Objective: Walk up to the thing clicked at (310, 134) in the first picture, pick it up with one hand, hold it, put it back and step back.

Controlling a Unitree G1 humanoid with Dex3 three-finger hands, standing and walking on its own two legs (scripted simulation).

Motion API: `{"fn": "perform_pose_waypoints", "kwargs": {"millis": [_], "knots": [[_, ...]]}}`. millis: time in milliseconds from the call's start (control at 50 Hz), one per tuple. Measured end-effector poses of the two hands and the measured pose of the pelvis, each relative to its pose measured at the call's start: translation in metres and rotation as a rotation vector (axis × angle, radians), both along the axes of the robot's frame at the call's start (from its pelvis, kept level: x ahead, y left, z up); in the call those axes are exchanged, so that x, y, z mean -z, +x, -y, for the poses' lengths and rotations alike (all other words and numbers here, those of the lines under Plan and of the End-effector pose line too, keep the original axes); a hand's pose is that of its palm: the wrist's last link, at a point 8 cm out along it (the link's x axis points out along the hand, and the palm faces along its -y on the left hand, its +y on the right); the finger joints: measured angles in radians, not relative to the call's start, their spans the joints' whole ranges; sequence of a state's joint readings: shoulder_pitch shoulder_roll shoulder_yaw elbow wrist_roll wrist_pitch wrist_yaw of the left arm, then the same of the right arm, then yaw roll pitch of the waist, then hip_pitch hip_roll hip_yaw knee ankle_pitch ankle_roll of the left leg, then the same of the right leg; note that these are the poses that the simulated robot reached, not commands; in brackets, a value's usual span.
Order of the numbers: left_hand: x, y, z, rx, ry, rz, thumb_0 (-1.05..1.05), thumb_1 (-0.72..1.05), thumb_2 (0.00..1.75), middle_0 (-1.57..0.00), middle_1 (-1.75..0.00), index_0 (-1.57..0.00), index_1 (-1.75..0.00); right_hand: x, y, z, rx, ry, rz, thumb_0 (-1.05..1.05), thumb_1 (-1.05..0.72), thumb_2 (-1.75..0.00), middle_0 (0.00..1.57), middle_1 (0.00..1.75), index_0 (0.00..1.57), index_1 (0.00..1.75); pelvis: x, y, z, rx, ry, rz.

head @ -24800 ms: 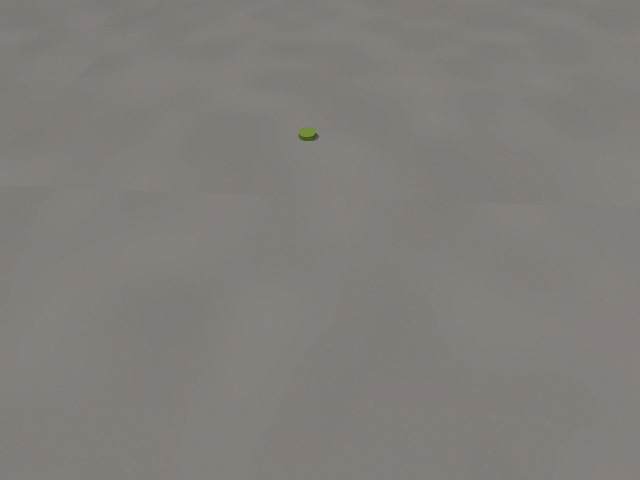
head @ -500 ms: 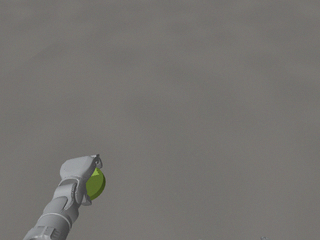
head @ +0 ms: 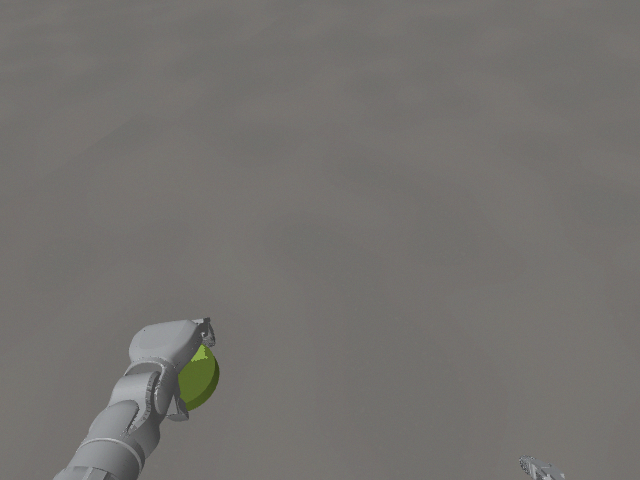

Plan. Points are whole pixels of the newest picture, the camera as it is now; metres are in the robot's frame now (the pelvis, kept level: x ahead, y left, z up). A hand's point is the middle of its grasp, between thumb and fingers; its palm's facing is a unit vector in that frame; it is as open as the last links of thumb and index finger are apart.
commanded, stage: hold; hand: left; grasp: from above
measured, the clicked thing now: (184, 375) +0.32 +0.22 -0.09
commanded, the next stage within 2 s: crouch in 1.40 s
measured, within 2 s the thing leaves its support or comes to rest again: neither
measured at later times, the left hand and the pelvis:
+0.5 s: hand (175, 380) +0.29 +0.21 -0.03, palm faces -0.45 -0.05 -0.89, open 11.7 cm; pelvis -0.01 +0.00 +0.01, yaw +0 degrees
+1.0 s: hand (169, 375) +0.29 +0.22 -0.02, palm faces -0.45 -0.05 -0.89, open 11.7 cm; pelvis +0.00 +0.00 +0.02, yaw +0 degrees
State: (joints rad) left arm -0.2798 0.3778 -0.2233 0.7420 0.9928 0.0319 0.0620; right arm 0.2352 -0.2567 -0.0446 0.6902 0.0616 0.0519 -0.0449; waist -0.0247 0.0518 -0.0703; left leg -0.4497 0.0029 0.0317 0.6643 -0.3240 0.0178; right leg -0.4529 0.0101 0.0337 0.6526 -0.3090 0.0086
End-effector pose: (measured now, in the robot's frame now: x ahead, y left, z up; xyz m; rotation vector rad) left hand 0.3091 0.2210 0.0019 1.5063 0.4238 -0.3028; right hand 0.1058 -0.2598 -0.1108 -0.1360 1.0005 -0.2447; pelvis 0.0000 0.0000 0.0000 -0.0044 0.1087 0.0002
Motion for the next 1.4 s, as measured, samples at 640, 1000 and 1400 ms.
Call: {"fn": "perform_pose_waypoints", "kwargs": {"millis": [640,1000,1400], "knots": [[-0.028,-0.016,0.007,0.015,-0.009,0.010,-0.01,-0.23,0.67,-0.48,-0.72,-0.52,-0.74,-0.016,0.020,-0.003,-0.032,0.017,0.066,0.01,-0.92,-0.91,0.20,0.30,0.20,0.30,-0.012,-0.005,0.004,0.006,0.008,0.070],[-0.034,-0.014,0.002,0.019,-0.015,-0.007,-0.01,-0.25,0.67,-0.51,-0.70,-0.54,-0.72,-0.020,0.034,-0.008,-0.043,0.026,0.077,0.01,-0.92,-0.91,0.20,0.30,0.20,0.30,-0.016,0.002,0.004,0.004,0.009,0.079],[-0.039,-0.004,0.003,0.023,-0.015,0.017,-0.01,-0.25,0.67,-0.53,-0.67,-0.55,-0.70,-0.020,0.033,-0.003,-0.020,0.020,0.044,0.01,-0.92,-0.91,0.20,0.30,0.20,0.30,-0.018,0.009,0.004,0.003,0.008,0.079]]}}
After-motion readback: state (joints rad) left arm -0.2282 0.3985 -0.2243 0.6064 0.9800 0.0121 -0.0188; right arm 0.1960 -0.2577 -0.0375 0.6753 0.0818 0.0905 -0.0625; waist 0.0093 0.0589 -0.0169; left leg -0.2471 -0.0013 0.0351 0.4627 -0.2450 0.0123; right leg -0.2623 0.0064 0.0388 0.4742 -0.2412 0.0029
